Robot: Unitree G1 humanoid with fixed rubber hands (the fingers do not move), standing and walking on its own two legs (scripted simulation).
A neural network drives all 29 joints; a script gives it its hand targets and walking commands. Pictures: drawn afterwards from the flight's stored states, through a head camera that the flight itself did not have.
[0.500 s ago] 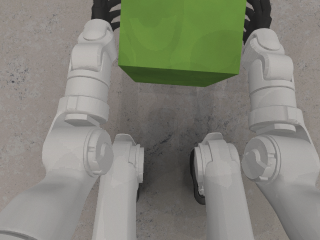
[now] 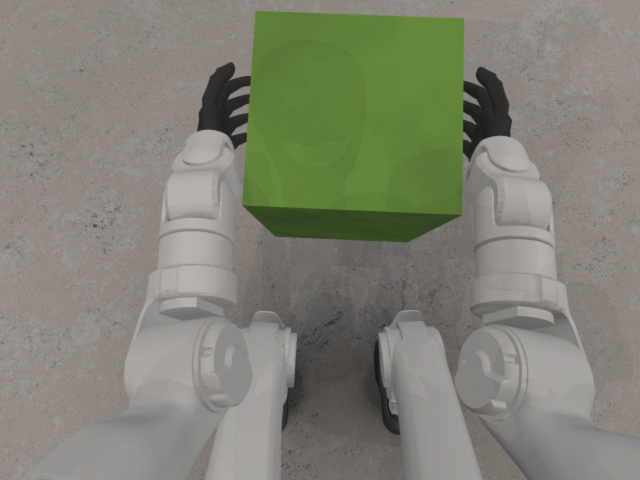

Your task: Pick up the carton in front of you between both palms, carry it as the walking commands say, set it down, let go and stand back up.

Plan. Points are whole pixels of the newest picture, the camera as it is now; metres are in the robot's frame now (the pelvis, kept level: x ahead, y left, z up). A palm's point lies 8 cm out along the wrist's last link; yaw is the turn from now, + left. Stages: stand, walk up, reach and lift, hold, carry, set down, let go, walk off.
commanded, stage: reach and lift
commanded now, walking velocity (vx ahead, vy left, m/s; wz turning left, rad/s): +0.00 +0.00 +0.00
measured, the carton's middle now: (348, 152) +0.51 -0.01 -0.12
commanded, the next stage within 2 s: none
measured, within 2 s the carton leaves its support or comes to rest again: neither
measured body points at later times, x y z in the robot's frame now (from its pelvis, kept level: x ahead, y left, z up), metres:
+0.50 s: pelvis +0.04 +0.00 +0.14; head +0.19 +0.00 +0.56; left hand +0.46 +0.14 +0.10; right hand +0.45 -0.16 +0.10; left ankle +0.11 +0.13 -0.49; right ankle +0.11 -0.13 -0.49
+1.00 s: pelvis +0.09 +0.00 +0.24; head +0.09 +0.00 +0.69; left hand +0.40 +0.15 +0.25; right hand +0.40 -0.15 +0.25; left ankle +0.11 +0.13 -0.49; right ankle +0.11 -0.13 -0.49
